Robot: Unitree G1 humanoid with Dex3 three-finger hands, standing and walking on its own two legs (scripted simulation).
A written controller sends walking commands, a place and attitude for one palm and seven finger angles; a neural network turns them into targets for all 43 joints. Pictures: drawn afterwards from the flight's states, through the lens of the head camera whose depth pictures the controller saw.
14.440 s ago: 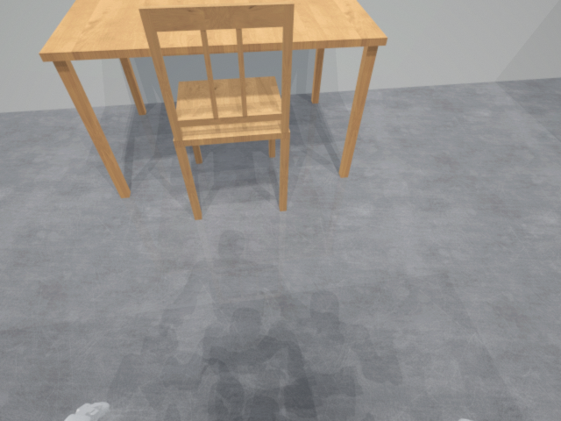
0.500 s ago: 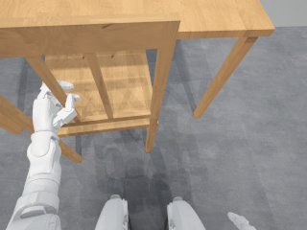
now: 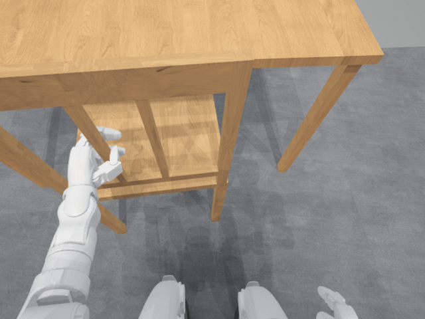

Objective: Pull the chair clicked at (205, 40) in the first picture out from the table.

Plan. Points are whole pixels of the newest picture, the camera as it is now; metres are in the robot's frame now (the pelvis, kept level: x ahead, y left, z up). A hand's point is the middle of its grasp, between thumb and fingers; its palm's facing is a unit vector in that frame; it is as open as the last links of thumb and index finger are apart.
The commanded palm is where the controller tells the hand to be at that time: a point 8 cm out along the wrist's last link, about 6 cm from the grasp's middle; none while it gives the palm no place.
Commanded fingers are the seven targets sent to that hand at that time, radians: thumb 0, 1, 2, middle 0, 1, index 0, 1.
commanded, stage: step backward, pulling the chair out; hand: left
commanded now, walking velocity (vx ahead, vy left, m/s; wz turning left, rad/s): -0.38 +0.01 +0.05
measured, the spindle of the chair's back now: (103, 149) +0.43 +0.21 +0.00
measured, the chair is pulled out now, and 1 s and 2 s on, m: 0.04 0.17 0.25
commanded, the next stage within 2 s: none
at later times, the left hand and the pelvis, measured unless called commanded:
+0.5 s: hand (130, 185) +0.35 +0.15 +0.00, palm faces +0.07 -0.98 -0.16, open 4.9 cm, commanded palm +0.33 +0.19 +0.00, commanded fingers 0.00 0.90 0.90 -0.50 -1.45 -0.50 -1.45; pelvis -0.02 +0.00 +0.07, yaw -2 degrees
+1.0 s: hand (136, 226) +0.28 +0.13 +0.00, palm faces +0.04 -0.99 -0.17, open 5.0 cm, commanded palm +0.27 +0.18 +0.01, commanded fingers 0.00 0.90 0.90 -0.50 -1.45 -0.50 -1.45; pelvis -0.08 -0.01 +0.06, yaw -1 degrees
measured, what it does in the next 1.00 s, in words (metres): rises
